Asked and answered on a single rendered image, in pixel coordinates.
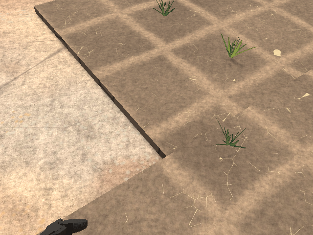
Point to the robot left hand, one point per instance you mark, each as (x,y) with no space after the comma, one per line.
(65,227)

